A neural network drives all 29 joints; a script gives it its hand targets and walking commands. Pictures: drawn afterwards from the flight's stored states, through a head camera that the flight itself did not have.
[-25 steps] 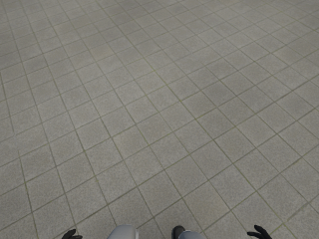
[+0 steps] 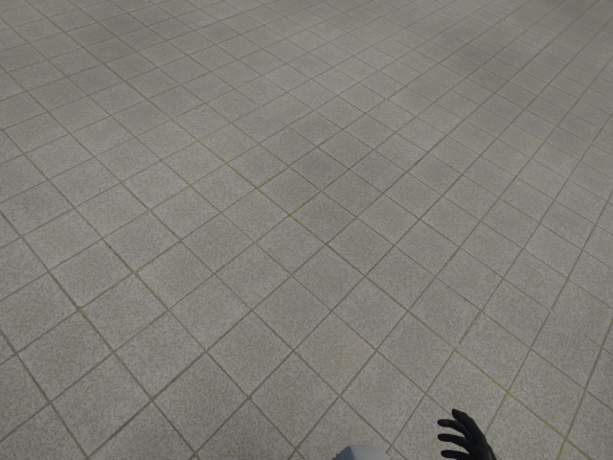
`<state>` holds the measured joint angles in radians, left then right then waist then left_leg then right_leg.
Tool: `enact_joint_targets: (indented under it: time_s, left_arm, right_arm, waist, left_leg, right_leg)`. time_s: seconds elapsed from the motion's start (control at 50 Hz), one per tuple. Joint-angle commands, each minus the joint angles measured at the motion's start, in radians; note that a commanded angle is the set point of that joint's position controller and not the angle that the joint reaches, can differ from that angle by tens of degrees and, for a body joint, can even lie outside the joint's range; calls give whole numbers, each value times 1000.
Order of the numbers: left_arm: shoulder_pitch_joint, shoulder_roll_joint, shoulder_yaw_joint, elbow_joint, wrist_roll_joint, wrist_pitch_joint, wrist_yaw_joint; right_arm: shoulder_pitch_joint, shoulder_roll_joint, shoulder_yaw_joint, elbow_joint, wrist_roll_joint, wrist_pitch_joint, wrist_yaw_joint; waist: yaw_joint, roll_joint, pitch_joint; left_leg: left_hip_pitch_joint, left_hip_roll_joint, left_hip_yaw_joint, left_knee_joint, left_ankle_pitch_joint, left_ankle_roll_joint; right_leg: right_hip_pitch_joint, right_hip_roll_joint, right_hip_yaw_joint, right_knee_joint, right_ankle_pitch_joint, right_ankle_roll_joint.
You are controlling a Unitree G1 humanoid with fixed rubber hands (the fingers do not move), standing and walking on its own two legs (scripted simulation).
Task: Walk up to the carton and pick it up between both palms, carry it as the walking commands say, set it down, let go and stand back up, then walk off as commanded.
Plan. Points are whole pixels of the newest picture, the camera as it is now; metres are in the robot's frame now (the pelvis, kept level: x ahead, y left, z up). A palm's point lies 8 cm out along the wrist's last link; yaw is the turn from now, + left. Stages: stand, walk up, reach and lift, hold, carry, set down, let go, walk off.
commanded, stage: walk off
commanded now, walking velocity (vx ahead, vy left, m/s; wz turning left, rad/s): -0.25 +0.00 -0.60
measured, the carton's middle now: out of the picture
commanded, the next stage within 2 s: stand in 0.34 s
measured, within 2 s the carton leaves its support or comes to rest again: neither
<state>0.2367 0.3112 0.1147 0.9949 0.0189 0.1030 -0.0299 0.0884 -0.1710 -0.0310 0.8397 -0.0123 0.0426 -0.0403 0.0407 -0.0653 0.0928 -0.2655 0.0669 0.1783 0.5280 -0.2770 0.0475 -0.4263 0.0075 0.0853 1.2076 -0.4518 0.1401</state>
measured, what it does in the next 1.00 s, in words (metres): walks backwards, turning right: right foot, then left foot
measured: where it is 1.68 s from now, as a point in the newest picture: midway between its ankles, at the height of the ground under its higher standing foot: outside the picture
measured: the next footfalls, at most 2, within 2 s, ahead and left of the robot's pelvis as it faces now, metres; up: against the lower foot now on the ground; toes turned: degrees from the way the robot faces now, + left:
right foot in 0.20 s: -0.09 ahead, -0.14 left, +0.00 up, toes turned -11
left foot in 0.76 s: -0.13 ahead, +0.11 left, +0.00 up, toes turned -13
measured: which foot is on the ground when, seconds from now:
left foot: down 0.00-0.20, up 0.22-0.74, down 0.76-1.00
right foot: up 0.00-0.18, down 0.20-0.76, up 0.78-1.00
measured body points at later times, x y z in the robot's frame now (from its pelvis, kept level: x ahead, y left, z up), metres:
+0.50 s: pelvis -0.11 -0.04 +0.01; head -0.07 -0.10 +0.45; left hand +0.05 +0.18 -0.11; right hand -0.14 -0.32 -0.15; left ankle -0.13 +0.14 -0.63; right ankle -0.13 -0.13 -0.74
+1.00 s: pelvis -0.13 +0.02 +0.00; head -0.10 +0.05 +0.45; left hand -0.06 +0.26 -0.17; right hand -0.16 -0.20 -0.14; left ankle -0.17 +0.12 -0.74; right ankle -0.21 -0.11 -0.71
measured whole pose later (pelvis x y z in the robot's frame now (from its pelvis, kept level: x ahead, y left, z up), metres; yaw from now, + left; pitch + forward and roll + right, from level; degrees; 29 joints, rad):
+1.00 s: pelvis -0.13 +0.02 +0.00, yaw -19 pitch +1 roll +0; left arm 0.28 0.23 0.04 1.10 0.02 0.05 0.01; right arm 0.24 -0.12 -0.01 1.03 -0.01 -0.01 -0.03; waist 0.02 -0.08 0.02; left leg -0.12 -0.01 0.11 0.45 -0.34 0.05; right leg -0.32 -0.01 0.07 0.76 -0.38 0.03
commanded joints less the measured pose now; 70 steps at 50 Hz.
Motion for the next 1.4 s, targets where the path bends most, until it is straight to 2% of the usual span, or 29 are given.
enact_joint_targets:
  time_s: [0.0, 0.08, 0.14, 0.16, 0.18, 0.2, 0.22, 0.28, 0.38, 0.46, 0.52, 0.56, 0.58, 0.62, 0.68, 0.7, 0.72, 0.74, 0.76, 0.78, 0.84, 0.96, 0.98, 1.02, 1.06, 1.08, 1.1, 1.24, 1.38]
  left_arm:
    - [-81, 55, -7, -102, -18, -17, 0]
    - [-29, 17, -22, -82, -22, -17, -2]
    - [72, 34, -23, -56, -15, -42, 2]
    - [64, 102, -14, -49, -1, -50, 3]
    - [60, 215, 12, -74, 18, -62, 10]
    - [59, 264, 27, -85, 19, -62, 20]
    - [8, 212, 12, -82, 14, -70, 30]
    - [-76, 123, -18, -117, 10, -59, 67]
    - [-22, 119, -11, -111, -8, -91, 48]
    - [-9, 92, -32, -90, -10, -91, 59]
    - [18, 82, -41, -71, 3, -101, 59]
    - [-4, 121, -33, -72, 5, -100, 53]
    - [-45, 114, -37, -76, 14, -96, 55]
    - [-34, 98, -36, -70, 17, -81, 51]
    - [-16, 69, -43, -42, -3, -65, 56]
    - [-27, 31, -48, -43, -11, -68, 51]
    - [-16, -18, -63, -50, -18, -70, 48]
    - [-4, -18, -61, -35, -5, -62, 56]
    - [3, 34, -41, -20, -3, -66, 51]
    - [-3, -36, -65, -18, 1, -72, 44]
    - [34, -37, -67, 19, 12, -72, 45]
    - [-15, -45, -76, 41, -5, -74, 54]
    - [2, -55, -79, 56, -5, -74, 64]
    - [39, -36, -86, 79, -6, -80, 76]
    - [83, -13, -91, 96, 10, -100, 84]
    - [84, -14, -93, 127, 2, -98, 80]
    - [57, -66, -103, 137, -9, -94, 73]
    - [63, -37, -106, 148, -3, -96, 87]
    - [53, -65, -117, 171, -21, -100, 79]
  right_arm:
    - [127, -238, -62, -8, -16, -12, -5]
    - [91, -243, -68, 3, -26, -15, 8]
    - [45, -245, -75, 19, -2, 6, 13]
    - [74, -219, -75, 21, 7, 10, 22]
    - [67, -135, -58, -21, 12, 16, 26]
    - [1, -146, -56, -30, 9, 31, -5]
    - [-82, -140, -37, -43, -2, 37, -3]
    - [22, -160, -66, 27, -3, 37, 29]
    - [91, -163, -70, 64, -7, 33, 27]
    - [37, -155, -64, 41, 1, 33, 30]
    - [27, -152, -64, 52, -1, 33, 20]
    - [62, -185, -70, 53, 5, 36, 15]
    - [83, -141, -58, 63, 10, 29, 17]
    - [112, -133, -53, 82, 17, 17, 16]
    - [227, -105, -43, 124, 23, -7, 16]
    - [238, -136, -42, 144, 9, -23, 13]
    - [268, -197, -51, 147, -2, -31, 7]
    - [144, -268, -63, 101, -7, -35, 10]
    - [64, -214, -45, 92, -13, -38, 9]
    - [53, -223, -46, 85, -11, -47, 10]
    - [80, -94, -6, 125, 9, -65, 5]
    - [161, -114, 1, 157, -7, -69, 10]
    - [200, -121, -3, 176, -2, -64, 6]
    - [250, -105, 1, 199, 12, -55, -1]
    - [281, -68, 1, 205, 16, -63, 8]
    - [322, -78, -6, 207, 27, -59, 14]
    - [292, -75, 5, 225, 12, -59, 6]
    - [283, -48, 13, 266, 3, -53, 6]
    - [309, -20, 24, 290, 10, -52, 3]
  waist:
    - [-100, 254, -175]
    - [-70, 262, -186]
    - [9, 198, -197]
    - [5, 47, -148]
    - [9, -314, -132]
    - [58, -275, -96]
    - [51, -231, -47]
    - [-39, -107, -101]
    - [-28, -45, -207]
    - [-9, -148, -162]
    - [6, -123, -154]
    - [-6, -158, -144]
    - [-37, -106, -146]
    - [-22, -119, -133]
    - [-69, -115, -165]
    - [-89, 44, -157]
    - [-87, 258, -162]
    - [-50, 286, -90]
    - [-2, 127, -34]
    - [-22, 227, -30]
    - [-7, 273, -15]
    - [-56, 232, -40]
    - [-73, 267, -74]
    - [-56, 194, -80]
    - [-64, 40, -143]
    - [-94, -76, -127]
    - [-63, -111, -95]
    - [-49, 70, -58]
    - [-42, 90, -19]
  left_leg:
    - [366, 296, -229, -105, 541, 158]
    - [273, 299, -183, -78, 530, 152]
    - [119, 283, -76, 27, 451, 70]
    - [17, 223, -13, 134, 260, -15]
    - [-322, 71, 54, 365, -268, -104]
    - [-321, 30, -93, 565, -400, -103]
    - [-322, 35, -118, 668, -327, -95]
    - [-355, 32, -150, 731, -169, -95]
    - [-329, 1, -155, 712, -99, -124]
    - [-312, 0, -172, 537, -124, -140]
    - [-229, -12, -161, 438, -171, -135]
    - [-141, -14, -150, 333, -181, -130]
    - [-64, -28, -138, 273, -197, -114]
    - [-5, -32, -132, 168, -239, -105]
    - [186, -51, -115, -149, 37, -66]
    - [266, 33, -191, -187, 105, -41]
    - [275, 246, -421, -299, -37, 12]
    - [93, 334, -504, -359, -126, 60]
    - [9, 292, -397, -353, -111, 57]
    - [6, 288, -372, -356, -27, 68]
    - [74, 180, -279, -278, 289, 64]
    - [202, 136, -201, -135, 683, 107]
    - [206, 157, -222, -111, 716, 103]
    - [235, 142, -212, -60, 822, 63]
    - [118, 100, -215, -44, 580, 8]
    - [78, 72, -200, -119, 429, 2]
    - [93, 44, -170, -130, 372, 2]
    - [158, 61, -185, -176, 350, -6]
    - [129, 50, -189, -196, 283, -5]
  right_leg:
    - [-95, -32, -79, -249, -144, -7]
    - [71, -38, -113, -458, -106, -54]
    - [270, -61, -137, -783, 222, -89]
    - [315, -131, -9, -933, 317, -97]
    - [444, -399, 362, -923, 696, -176]
    - [264, -486, 355, -880, 918, -343]
    - [192, -434, 296, -871, 905, -345]
    - [313, -249, 147, -834, 872, -234]
    - [433, -225, 149, -801, 813, -244]
    - [414, -222, 219, -864, 618, -269]
    - [391, -261, 277, -896, 554, -294]
    - [296, -240, 247, -927, 391, -294]
    - [223, -223, 245, -939, 276, -289]
    - [181, -233, 273, -939, 204, -293]
    - [131, -174, 254, -899, 217, -236]
    - [37, -124, 177, -834, 221, -184]
    - [-36, -22, 65, -691, 109, -134]
    - [-50, 35, 26, -548, -31, -123]
    - [-2, 25, 42, -468, 31, -126]
    - [-6, 20, 22, -431, 29, -126]
    - [-10, -1, 35, -318, 90, -122]
    - [79, -17, -83, -580, 41, -103]
    - [136, -24, -94, -642, 65, -102]
    - [217, -43, -79, -810, 285, -118]
    - [435, -129, 3, -785, 804, -133]
    - [444, -119, -19, -717, 809, -145]
    - [408, -114, -6, -743, 778, -141]
    - [346, -114, -17, -826, 558, -152]
    - [323, -107, -29, -852, 486, -154]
